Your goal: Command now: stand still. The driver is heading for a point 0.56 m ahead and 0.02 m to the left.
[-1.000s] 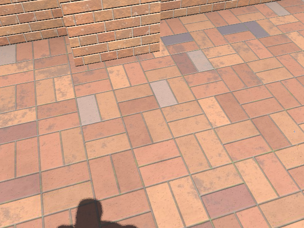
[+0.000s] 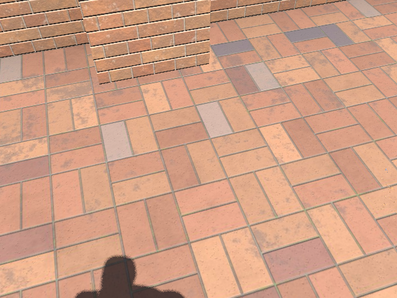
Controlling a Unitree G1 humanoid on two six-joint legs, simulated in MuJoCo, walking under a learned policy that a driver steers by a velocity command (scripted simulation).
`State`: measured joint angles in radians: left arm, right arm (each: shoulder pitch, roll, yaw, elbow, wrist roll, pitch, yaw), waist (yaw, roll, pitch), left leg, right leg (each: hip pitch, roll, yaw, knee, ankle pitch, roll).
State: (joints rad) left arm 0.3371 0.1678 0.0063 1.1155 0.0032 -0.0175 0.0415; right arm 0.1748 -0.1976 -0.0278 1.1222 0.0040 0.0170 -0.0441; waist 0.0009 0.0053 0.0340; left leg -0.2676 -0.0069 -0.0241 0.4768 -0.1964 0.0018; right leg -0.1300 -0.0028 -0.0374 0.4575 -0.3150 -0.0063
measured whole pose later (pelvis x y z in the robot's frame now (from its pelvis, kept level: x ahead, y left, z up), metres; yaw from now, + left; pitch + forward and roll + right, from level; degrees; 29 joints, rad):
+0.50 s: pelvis +0.05 +0.02 -0.01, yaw +0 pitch +0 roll +0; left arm 0.46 0.21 0.05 1.09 -0.03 -0.05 0.03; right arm 0.22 -0.21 -0.05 1.09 0.04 -0.07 0.00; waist 0.03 -0.04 -0.01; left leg -0.32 0.01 0.07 0.64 -0.37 0.07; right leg -0.07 -0.04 -0.01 0.47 -0.40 0.00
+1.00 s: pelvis +0.23 +0.02 -0.01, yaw +0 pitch +1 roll +1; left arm 0.06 0.20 0.04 0.93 0.01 -0.07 0.00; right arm 0.32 -0.22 -0.02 1.09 0.00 -0.06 -0.02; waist -0.03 0.01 0.05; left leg -0.16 -0.02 0.00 0.82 -0.55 -0.01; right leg -0.45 0.01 -0.05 0.54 -0.12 -0.06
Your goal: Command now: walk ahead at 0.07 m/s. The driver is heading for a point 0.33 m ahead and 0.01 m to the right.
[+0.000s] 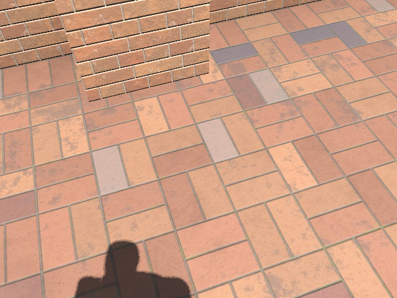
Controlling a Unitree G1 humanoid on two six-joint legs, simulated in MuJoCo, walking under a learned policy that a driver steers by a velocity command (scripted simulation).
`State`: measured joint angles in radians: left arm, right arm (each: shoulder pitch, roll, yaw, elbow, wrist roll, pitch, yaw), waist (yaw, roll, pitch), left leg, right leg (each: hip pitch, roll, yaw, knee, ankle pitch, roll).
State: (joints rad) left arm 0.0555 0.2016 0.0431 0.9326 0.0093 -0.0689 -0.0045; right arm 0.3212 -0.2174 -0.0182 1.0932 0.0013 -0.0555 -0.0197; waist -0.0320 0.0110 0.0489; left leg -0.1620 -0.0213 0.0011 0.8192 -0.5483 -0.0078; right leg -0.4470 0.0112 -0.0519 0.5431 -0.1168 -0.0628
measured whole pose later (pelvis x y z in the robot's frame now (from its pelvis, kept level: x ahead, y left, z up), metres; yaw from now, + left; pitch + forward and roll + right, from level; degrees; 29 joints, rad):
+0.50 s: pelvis +0.07 +0.02 +0.01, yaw +0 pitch +0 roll +0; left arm 0.19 0.20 0.04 1.06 0.00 -0.02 0.03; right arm 0.27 -0.18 -0.03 1.10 0.00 -0.03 -0.04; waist 0.00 -0.01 0.03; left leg -0.18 0.01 0.02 0.50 -0.32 0.00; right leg -0.29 0.00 -0.04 0.49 -0.19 -0.02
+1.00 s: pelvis +0.08 +0.03 +0.01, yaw -1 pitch -1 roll +0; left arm 0.14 0.20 0.05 1.12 -0.01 0.01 0.04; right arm 0.28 -0.17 -0.03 1.10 0.00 -0.02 -0.04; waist 0.00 0.00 0.04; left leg -0.12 -0.01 0.04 0.47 -0.33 0.02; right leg -0.25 -0.02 -0.02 0.49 -0.22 0.00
